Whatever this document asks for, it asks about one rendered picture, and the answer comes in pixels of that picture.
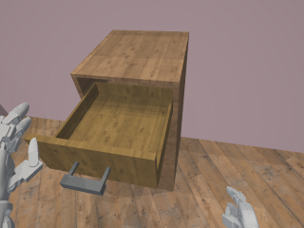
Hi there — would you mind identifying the robot left forearm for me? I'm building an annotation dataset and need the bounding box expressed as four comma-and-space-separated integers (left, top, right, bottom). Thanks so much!
0, 200, 15, 228

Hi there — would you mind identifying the cabinet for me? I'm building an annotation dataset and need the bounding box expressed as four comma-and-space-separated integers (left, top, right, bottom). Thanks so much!
70, 29, 189, 191

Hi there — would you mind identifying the left robot hand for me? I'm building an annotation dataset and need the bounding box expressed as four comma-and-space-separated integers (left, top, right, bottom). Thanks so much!
0, 102, 43, 200

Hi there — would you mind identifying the drawer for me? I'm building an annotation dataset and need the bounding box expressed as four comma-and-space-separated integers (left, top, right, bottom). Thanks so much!
24, 82, 174, 189

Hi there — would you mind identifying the handle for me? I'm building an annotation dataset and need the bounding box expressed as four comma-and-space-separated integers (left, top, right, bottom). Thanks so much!
60, 161, 111, 196

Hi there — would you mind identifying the right robot hand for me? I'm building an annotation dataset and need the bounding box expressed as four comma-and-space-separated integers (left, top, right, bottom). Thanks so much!
222, 186, 260, 228

